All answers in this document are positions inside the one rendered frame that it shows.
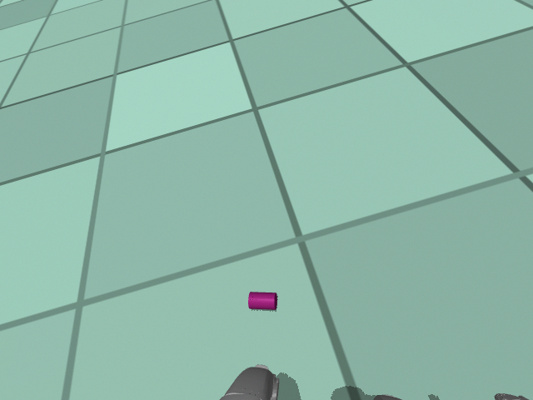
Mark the can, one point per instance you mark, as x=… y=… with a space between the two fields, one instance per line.
x=262 y=300

